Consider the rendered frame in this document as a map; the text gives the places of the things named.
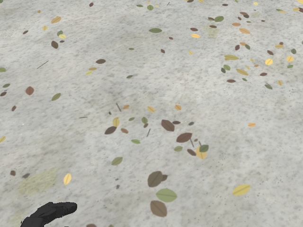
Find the left robot hand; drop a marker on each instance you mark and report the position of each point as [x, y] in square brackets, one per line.
[49, 212]

